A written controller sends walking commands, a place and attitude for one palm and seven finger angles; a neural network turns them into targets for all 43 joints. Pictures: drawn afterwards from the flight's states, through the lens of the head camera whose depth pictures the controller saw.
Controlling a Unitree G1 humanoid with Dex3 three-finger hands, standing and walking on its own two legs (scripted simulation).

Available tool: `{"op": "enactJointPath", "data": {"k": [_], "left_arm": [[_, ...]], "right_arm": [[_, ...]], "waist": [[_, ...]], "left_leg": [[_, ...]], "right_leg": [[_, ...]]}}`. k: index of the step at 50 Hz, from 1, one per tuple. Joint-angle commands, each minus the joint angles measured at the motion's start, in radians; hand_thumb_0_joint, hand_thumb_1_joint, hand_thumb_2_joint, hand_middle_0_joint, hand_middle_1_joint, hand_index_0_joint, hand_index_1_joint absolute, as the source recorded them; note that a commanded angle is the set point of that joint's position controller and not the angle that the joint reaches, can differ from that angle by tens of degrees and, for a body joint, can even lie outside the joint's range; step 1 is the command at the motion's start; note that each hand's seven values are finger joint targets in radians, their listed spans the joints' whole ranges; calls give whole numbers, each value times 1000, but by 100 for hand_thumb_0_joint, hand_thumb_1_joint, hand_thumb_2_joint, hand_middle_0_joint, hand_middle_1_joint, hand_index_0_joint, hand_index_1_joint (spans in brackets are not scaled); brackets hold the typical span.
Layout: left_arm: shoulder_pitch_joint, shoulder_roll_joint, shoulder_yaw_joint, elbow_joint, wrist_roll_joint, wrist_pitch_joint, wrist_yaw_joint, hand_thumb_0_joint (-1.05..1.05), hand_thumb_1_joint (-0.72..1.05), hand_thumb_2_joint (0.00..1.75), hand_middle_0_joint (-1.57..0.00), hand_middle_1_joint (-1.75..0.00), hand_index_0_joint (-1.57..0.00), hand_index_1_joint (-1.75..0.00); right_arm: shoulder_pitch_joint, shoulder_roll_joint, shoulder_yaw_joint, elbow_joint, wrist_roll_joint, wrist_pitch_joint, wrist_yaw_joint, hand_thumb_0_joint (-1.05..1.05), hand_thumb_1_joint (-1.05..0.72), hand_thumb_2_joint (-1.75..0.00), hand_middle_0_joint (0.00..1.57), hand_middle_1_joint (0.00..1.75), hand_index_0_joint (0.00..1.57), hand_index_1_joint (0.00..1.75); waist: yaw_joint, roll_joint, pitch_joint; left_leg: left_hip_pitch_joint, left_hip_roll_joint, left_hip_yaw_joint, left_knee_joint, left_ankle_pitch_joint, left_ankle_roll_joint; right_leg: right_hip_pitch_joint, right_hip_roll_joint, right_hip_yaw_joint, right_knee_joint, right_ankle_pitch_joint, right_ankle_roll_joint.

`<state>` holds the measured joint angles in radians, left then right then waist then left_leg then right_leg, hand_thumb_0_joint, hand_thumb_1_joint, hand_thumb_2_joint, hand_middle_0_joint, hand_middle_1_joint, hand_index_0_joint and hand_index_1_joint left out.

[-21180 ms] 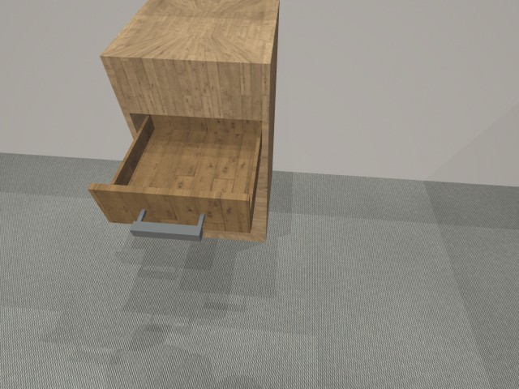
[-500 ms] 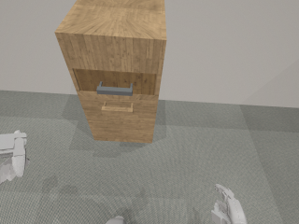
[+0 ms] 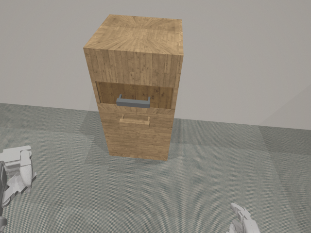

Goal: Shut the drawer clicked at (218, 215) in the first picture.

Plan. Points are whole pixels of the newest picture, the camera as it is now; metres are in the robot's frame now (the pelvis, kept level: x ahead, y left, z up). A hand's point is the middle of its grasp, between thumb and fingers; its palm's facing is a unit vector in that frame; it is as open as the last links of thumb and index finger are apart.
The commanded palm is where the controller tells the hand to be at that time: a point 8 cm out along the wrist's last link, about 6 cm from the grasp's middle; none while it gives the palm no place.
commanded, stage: stop stepping back and stand still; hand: left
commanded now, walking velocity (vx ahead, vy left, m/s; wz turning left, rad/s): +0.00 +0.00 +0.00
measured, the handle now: (134, 100) +0.76 +0.16 -0.16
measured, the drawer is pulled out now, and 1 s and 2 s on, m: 0.00 0.00 0.00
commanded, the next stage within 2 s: let the arm hang, fingers relaxed in 0.12 s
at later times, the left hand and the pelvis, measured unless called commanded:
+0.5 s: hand out of the picture +0.08 +0.18 -0.17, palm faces +0.06 -0.98 -0.21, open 3.1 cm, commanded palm none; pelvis +0.02 -0.01 -0.01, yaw +2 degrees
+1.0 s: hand out of the picture -0.03 +0.12 -0.17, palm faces +0.11 -0.98 -0.16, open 7.0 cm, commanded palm none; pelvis +0.03 -0.02 +0.00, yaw +2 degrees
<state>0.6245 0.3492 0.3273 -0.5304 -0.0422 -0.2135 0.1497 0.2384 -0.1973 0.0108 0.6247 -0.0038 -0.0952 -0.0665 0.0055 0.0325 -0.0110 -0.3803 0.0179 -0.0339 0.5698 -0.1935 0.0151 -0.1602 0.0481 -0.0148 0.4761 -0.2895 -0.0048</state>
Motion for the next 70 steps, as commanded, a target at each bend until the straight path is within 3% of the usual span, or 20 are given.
{"op": "enactJointPath", "data": {"k": [1,4,5,6,10,11,12,13,15,16,18,21,25,28,32,41,43,47,56,70], "left_arm": [[-148,201,119,-225,-6,-51,13,0,90,90,-140,-160,-140,-160],[-103,190,135,-236,8,-59,14,0,90,90,-140,-160,-140,-160],[-92,193,143,-235,12,-60,15,0,90,90,-140,-160,-140,-160],[-73,209,157,-237,10,-64,13,0,90,90,-140,-160,-140,-160],[33,182,145,-248,-2,-71,5,0,90,90,-140,-160,-140,-160],[-142,6,-268,651,71,66,-121,0,90,90,-140,-160,-140,-160],[-154,-3,-217,679,76,163,-143,0,90,90,-136,-156,-136,-156],[-184,-22,-228,696,77,184,-143,0,90,90,-132,-151,-132,-151],[-233,-32,-234,773,80,202,-140,0,90,90,-124,-143,-124,-143],[-252,-35,-238,824,82,208,-139,0,90,90,-120,-138,-120,-138],[-282,-34,-244,949,78,222,-133,0,90,90,-112,-130,-112,-130],[-285,-14,-253,1161,69,230,-125,0,90,90,-100,-117,-100,-117],[-258,-43,-267,1380,55,216,-125,0,90,90,-84,-99,-84,-99],[-235,-62,-274,1475,55,213,-127,0,90,90,-72,-86,-72,-86],[-205,-84,-293,1562,52,208,-126,0,90,90,-56,-69,-56,-69],[-145,-130,-312,1653,49,204,-111,0,90,90,-20,-30,-20,-30],[-140,-142,-312,1658,48,202,-108,0,90,90,-20,-30,-20,-30],[-139,-161,-308,1659,49,201,-105,0,90,90,-20,-30,-20,-30],[-146,-185,-298,1644,50,197,-100,0,90,90,-20,-30,-20,-30],[-155,-182,-293,1638,46,194,-99,0,90,90,-20,-30,-20,-30]], "right_arm": [[-134,-130,-47,-159,0,-56,-19,0,-90,-90,20,30,20,30],[-134,-114,-26,-173,-5,-63,-24,0,-90,-90,20,30,20,30],[-132,-107,-25,-176,-7,-62,-24,0,-90,-90,20,30,20,30],[-126,-104,-30,-175,-9,-68,-22,0,-90,-90,20,30,20,30],[-116,-104,-40,-176,-9,-69,-3,0,-90,-90,20,30,20,30],[-168,-199,-82,105,16,-129,61,0,-90,-90,20,30,20,30],[-47,-172,-92,114,16,-53,70,0,-90,-90,20,30,20,30],[-1,-154,-86,113,4,-16,68,0,-90,-90,20,30,20,30],[-11,-148,-69,105,-8,26,63,0,-90,-90,20,30,20,30],[-17,-144,-66,107,-16,37,62,0,-90,-90,20,30,20,30],[-36,-147,-63,130,-28,57,56,0,-90,-90,20,30,20,30],[-55,-144,-51,182,-28,80,47,0,-90,-90,20,30,20,30],[-7,-94,-46,277,-22,90,34,0,-90,-90,20,30,20,30],[44,-81,-47,323,-16,93,26,0,-90,-90,20,30,20,30],[92,-73,-49,377,-9,96,21,0,-90,-90,20,30,20,30],[138,-35,-44,454,-6,102,21,0,-90,-90,20,30,20,30],[150,-17,-42,466,-9,103,22,0,-90,-90,20,30,20,30],[163,5,-41,479,-12,102,22,0,-90,-90,20,30,20,30],[185,31,-42,484,-13,90,15,0,-90,-90,20,30,20,30],[187,33,-43,486,-12,92,10,0,-90,-90,20,30,20,30]], "waist": [[-34,32,75],[-17,192,64],[-12,204,51],[-7,180,31],[-15,62,-39],[-40,-48,-41],[-40,-125,-101],[-38,-198,-115],[-29,-240,-77],[-24,-231,-78],[-13,-138,-40],[14,6,23],[6,142,11],[-2,146,-9],[-8,35,25],[-12,-42,110],[-14,-70,124],[-13,-48,159],[-5,-17,150],[-9,-38,121]], "left_leg": [[209,45,-71,-132,-164,10],[13,136,-257,-440,-507,49],[-41,151,-261,-469,-525,56],[-42,146,-254,-465,-500,54],[64,47,-79,-278,-254,13],[90,63,-71,8,97,10],[162,71,-67,50,144,1],[140,60,-65,73,139,7],[112,41,-71,80,166,27],[103,38,-75,68,221,32],[91,53,-111,-2,270,53],[58,69,-165,-116,187,64],[123,48,-129,-139,87,43],[169,62,-140,-159,67,46],[191,68,-134,-167,57,46],[193,54,-98,-170,24,37],[184,49,-89,-167,22,35],[162,46,-85,-169,0,34],[143,47,-75,-147,92,32],[178,51,-53,-116,156,24]], "right_leg": [[-296,-89,82,-157,-241,-30],[-88,5,12,47,-160,3],[-23,7,2,86,-126,0],[4,7,5,72,-106,-2],[6,-42,57,-156,-94,-22],[-143,-137,69,-59,175,-35],[-165,-183,131,-41,252,-44],[-152,-160,104,-9,211,-60],[-173,-142,93,23,167,-68],[-155,-135,91,44,196,-70],[-130,-105,71,62,152,-56],[-82,-82,72,13,13,-42],[-60,-104,107,-72,35,-65],[-45,-101,91,-102,37,-66],[-64,-105,86,-137,34,-68],[-127,-113,100,-167,-32,-71],[-134,-116,102,-174,-45,-73],[-161,-114,98,-169,-80,-75],[-116,-109,97,-144,21,-75],[-78,-118,99,-156,125,-66]]}}
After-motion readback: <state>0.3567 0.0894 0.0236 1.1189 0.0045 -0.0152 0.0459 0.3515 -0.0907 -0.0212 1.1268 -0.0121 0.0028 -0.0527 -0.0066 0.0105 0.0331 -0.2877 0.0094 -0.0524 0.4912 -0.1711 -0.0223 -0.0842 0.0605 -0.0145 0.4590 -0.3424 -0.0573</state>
